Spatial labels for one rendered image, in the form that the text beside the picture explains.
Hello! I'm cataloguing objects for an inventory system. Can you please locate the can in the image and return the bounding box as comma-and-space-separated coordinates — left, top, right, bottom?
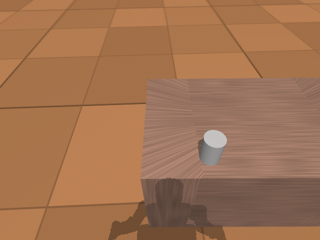
199, 130, 227, 166

